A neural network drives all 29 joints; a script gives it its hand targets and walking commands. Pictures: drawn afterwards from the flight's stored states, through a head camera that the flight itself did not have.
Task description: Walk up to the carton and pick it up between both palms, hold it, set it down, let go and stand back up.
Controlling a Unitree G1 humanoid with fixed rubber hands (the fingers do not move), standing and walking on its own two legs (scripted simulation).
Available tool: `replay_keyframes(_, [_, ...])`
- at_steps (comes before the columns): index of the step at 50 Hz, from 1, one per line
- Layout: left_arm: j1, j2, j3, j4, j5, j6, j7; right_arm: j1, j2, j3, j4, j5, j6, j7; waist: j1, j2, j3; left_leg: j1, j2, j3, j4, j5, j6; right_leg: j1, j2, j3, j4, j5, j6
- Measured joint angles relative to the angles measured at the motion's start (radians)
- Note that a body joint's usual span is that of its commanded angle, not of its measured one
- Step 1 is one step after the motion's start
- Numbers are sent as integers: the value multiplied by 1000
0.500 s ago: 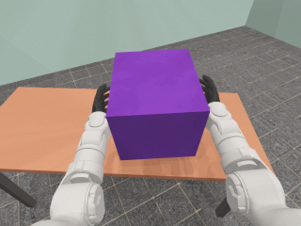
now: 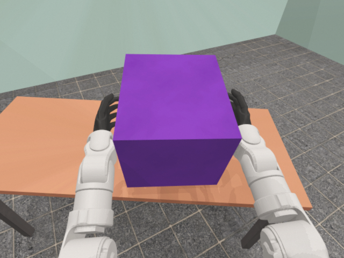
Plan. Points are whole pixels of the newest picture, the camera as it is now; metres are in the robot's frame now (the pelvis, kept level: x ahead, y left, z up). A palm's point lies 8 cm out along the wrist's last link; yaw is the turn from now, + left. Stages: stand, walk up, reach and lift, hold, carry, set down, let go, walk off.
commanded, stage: reach and lift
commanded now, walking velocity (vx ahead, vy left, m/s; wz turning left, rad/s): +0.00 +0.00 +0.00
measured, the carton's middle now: (171, 120) +0.40 -0.01 +0.13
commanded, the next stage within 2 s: hold in 1.42 s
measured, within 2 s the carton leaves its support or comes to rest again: neither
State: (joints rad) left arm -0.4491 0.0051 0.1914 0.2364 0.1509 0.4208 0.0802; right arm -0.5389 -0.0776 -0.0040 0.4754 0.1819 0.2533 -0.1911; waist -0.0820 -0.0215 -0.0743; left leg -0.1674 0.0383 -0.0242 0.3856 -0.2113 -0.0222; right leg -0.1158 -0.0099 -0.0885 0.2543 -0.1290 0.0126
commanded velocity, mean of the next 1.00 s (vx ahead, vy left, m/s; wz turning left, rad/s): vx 0.00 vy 0.00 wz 0.00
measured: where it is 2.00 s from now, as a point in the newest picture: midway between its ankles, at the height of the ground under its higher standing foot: outside the picture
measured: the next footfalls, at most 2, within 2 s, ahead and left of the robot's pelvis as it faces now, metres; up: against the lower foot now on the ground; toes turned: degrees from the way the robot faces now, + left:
none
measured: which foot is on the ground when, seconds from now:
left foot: down 0.00-1.00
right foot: down 0.00-1.00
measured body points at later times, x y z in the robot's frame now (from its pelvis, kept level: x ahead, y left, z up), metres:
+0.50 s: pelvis -0.01 -0.01 +0.00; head -0.04 +0.02 +0.45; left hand +0.37 +0.15 +0.15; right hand +0.36 -0.17 +0.15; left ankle +0.00 +0.12 -0.75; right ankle +0.00 -0.13 -0.75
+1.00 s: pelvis +0.00 +0.00 +0.00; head -0.04 +0.03 +0.45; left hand +0.36 +0.16 +0.17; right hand +0.36 -0.16 +0.17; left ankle +0.00 +0.12 -0.75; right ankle +0.00 -0.13 -0.75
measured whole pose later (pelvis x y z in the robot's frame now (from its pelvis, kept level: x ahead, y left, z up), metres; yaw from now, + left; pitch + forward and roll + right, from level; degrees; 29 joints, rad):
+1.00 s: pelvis +0.00 +0.00 +0.00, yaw +0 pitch -7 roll -1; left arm -0.48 -0.02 0.26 0.05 0.28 0.60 -0.03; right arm -0.55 -0.05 -0.01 0.41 0.19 0.30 -0.21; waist -0.09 -0.06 0.03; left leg -0.03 0.03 -0.03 0.35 -0.20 -0.02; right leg 0.01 -0.02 -0.09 0.25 -0.14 0.01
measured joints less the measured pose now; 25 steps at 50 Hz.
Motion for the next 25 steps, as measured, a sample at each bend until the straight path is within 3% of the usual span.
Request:
replay_keyframes(6, [-71, -26, 75, 84, 81, 55, -65, -45, 37, -71, 84, -71, 48, 21, 1, -20, 33, 60, -9, 11, -33, 13, 7, 32, -10, 10, 20, -13, 0])
replay_keyframes(12, [-28, -13, 20, -33, 46, 45, -38, -2, 1, -11, -25, -12, 10, -2, -6, -7, 28, 50, 0, 6, -15, 6, -2, 37, 0, 6, 7, -4, -2])
replay_keyframes(18, [-95, -32, 97, 57, 113, 84, -96, -54, 38, -71, 76, -65, 42, 12, -3, -24, 63, 97, -6, 11, -42, 18, 4, 61, -7, 11, 27, -16, -4])
replay_keyframes(25, [-60, -12, 59, -22, 78, 74, -84, -21, 20, -16, 0, -20, 11, -17, -3, -16, 69, 84, 0, 2, -33, 18, -3, 63, 0, 2, 9, -4, -5])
